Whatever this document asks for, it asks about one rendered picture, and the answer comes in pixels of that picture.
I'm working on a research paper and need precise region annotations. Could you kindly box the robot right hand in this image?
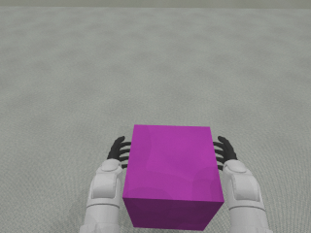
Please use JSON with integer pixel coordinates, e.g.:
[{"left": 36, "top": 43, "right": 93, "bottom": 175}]
[{"left": 213, "top": 136, "right": 238, "bottom": 170}]

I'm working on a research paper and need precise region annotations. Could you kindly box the robot left forearm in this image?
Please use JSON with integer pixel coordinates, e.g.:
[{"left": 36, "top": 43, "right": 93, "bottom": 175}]
[{"left": 79, "top": 158, "right": 123, "bottom": 233}]

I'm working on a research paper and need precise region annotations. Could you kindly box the robot right forearm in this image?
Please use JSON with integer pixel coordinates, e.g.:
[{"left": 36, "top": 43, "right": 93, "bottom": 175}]
[{"left": 223, "top": 159, "right": 273, "bottom": 233}]

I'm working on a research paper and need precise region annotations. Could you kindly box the carton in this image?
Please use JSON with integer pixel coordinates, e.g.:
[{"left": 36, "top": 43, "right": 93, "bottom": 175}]
[{"left": 122, "top": 124, "right": 225, "bottom": 231}]

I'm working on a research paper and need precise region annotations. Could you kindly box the robot left hand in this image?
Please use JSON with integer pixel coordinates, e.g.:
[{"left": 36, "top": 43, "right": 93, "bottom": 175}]
[{"left": 107, "top": 136, "right": 131, "bottom": 169}]

